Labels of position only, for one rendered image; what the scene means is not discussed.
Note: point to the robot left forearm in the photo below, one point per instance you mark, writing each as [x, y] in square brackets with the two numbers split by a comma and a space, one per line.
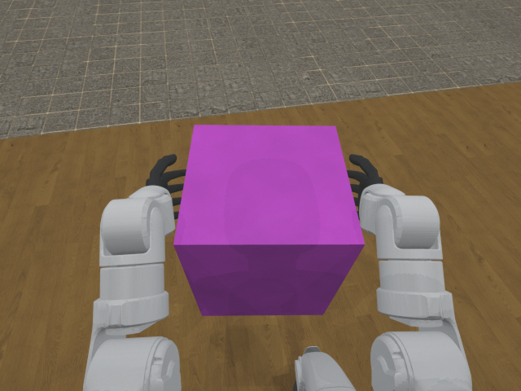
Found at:
[132, 295]

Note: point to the right robot upper arm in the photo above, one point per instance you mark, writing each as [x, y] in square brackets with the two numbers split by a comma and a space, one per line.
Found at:
[418, 361]

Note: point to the right robot shin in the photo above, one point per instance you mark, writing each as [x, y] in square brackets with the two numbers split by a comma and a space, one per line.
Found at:
[312, 349]

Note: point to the right robot hand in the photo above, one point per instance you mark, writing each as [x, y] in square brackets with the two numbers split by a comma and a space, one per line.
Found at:
[370, 178]

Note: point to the left robot hand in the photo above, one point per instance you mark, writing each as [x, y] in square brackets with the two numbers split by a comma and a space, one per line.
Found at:
[161, 179]

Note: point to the left robot upper arm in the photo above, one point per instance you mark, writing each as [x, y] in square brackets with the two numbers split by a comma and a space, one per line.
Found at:
[135, 364]

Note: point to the carton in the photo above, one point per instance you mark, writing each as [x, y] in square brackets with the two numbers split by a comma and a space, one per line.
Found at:
[267, 223]

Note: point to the robot right thigh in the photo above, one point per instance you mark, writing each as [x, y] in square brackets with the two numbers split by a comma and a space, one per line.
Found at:
[318, 371]

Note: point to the robot right forearm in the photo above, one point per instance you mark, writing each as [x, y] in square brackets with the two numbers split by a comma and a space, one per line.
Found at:
[407, 230]

